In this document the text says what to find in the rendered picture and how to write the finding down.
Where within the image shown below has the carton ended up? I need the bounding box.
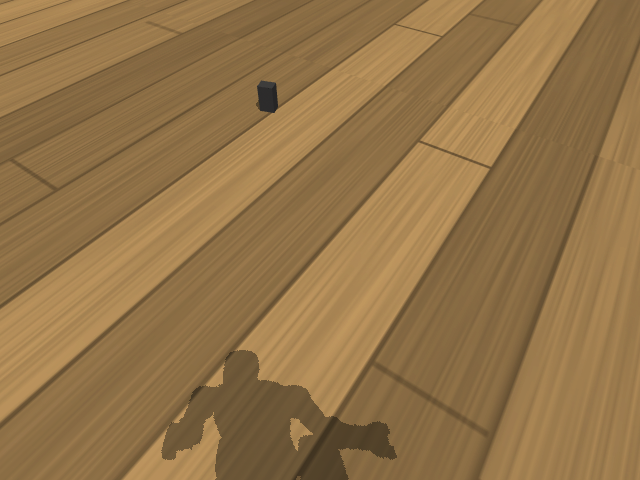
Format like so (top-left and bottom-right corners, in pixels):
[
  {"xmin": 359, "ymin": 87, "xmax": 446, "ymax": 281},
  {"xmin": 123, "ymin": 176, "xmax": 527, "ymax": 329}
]
[{"xmin": 257, "ymin": 81, "xmax": 278, "ymax": 113}]

